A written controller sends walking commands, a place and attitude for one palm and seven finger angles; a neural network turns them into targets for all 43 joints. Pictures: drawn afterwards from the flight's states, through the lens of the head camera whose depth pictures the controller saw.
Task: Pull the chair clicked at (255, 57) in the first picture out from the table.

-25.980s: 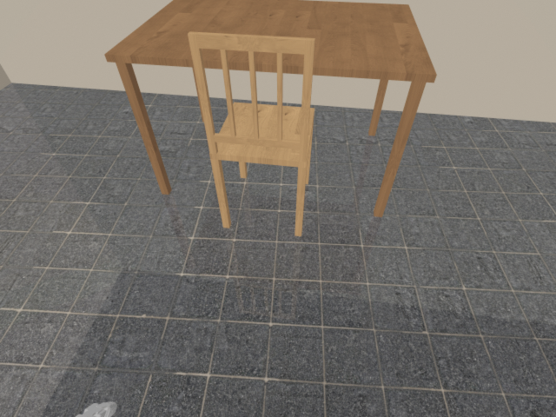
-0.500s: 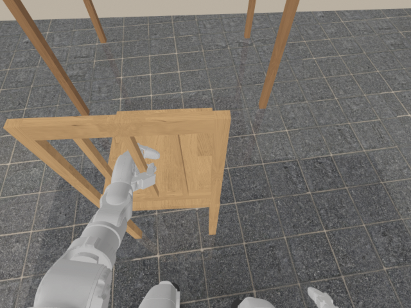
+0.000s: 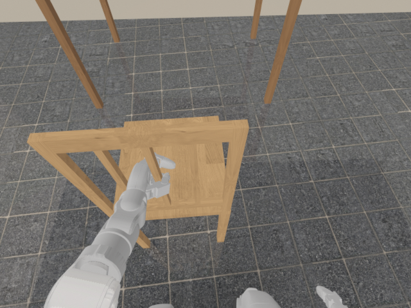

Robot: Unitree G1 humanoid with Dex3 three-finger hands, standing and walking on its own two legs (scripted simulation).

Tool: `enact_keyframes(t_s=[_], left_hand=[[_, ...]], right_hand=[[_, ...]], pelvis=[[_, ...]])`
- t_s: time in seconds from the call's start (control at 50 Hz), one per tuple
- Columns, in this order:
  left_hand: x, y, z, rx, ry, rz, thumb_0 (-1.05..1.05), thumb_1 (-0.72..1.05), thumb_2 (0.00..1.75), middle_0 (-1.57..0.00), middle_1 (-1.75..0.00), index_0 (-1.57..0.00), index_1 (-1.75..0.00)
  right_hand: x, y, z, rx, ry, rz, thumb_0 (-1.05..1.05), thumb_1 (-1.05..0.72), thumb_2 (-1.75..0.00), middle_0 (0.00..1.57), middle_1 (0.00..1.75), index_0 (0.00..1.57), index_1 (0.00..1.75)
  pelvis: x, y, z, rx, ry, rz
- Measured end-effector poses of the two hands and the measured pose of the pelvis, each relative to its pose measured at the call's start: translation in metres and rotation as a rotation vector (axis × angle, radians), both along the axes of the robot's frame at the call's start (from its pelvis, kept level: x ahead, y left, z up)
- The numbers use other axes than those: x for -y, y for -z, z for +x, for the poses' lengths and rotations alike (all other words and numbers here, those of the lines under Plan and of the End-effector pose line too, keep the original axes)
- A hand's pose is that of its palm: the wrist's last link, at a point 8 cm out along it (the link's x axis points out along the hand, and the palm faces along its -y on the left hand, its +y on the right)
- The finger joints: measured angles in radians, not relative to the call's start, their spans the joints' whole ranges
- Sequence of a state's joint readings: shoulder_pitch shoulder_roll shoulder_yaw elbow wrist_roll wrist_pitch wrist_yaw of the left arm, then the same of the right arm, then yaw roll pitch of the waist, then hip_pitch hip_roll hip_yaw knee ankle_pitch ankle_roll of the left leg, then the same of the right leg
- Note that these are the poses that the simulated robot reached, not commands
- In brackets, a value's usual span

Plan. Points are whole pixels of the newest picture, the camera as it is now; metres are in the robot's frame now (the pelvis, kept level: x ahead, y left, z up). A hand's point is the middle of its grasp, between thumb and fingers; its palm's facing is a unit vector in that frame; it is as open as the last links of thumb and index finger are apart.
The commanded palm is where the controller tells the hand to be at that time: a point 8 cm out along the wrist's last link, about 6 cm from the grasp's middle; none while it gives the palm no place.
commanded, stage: stop walking, hand still on the chair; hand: left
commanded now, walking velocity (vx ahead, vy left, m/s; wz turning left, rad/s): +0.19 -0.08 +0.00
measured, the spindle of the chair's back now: (159, 180) +0.39 +0.12 -0.08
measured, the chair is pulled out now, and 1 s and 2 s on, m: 0.71 0.78 0.78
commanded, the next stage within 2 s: open the thumb and straighten the fingers in 0.80 s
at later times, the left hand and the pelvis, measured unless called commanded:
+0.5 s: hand (162, 217) +0.29 +0.10 -0.05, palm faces -0.07 -0.98 -0.18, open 4.9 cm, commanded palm +0.28 +0.16 -0.04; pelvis -0.01 +0.01 +0.00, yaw +0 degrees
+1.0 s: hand (160, 216) +0.29 +0.11 -0.05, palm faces -0.08 -0.99 -0.15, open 5.1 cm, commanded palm +0.26 +0.16 -0.03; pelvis +0.00 +0.01 +0.00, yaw +0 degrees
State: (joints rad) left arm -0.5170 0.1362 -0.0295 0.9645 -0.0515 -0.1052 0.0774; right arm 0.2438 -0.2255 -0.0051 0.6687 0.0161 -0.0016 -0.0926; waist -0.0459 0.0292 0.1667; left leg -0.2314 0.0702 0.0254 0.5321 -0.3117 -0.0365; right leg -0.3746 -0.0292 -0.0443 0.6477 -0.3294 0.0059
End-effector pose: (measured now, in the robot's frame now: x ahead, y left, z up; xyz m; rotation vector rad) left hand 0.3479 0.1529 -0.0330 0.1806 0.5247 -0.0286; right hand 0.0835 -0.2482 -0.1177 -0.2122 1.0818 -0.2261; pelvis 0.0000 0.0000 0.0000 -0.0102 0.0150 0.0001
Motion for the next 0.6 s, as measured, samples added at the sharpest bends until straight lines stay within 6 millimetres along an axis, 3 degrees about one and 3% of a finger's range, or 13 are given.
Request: enact_keyframes(t_s=[0.1,0.2,0.38,0.6], left_hand=[[-0.001,-0.001,-0.026,0.009,-0.030,0.018,0.01,0.76,0.81,-0.27,-1.19,-0.50,-1.45],[0.001,-0.002,-0.047,-0.010,-0.057,0.021,0.02,0.76,0.83,-0.29,-1.19,-0.50,-1.45],[0.000,-0.002,-0.068,-0.016,-0.032,0.016,0.01,0.75,0.82,-0.28,-1.21,-0.50,-1.45],[-0.003,-0.001,-0.072,0.001,0.016,0.013,0.01,0.75,0.83,-0.26,-1.25,-0.50,-1.45]], right_hand=[[-0.015,0.016,-0.017,-0.026,-0.007,0.100,0.01,-0.90,-0.89,0.20,0.30,0.20,0.30],[-0.003,0.016,-0.021,-0.023,0.010,0.071,0.00,-0.91,-0.89,0.21,0.30,0.20,0.30],[0.016,-0.004,-0.004,0.068,0.033,-0.034,0.01,-0.91,-0.89,0.20,0.30,0.20,0.30],[-0.018,-0.013,0.021,0.143,0.007,0.005,0.01,-0.90,-0.90,0.20,0.30,0.20,0.30]], pelvis=[[0.010,0.002,-0.007,0.019,-0.003,-0.020],[0.012,0.000,-0.011,0.024,-0.018,0.002],[0.000,-0.002,-0.009,0.045,-0.007,0.013],[-0.012,-0.003,-0.003,0.040,0.010,0.012]])
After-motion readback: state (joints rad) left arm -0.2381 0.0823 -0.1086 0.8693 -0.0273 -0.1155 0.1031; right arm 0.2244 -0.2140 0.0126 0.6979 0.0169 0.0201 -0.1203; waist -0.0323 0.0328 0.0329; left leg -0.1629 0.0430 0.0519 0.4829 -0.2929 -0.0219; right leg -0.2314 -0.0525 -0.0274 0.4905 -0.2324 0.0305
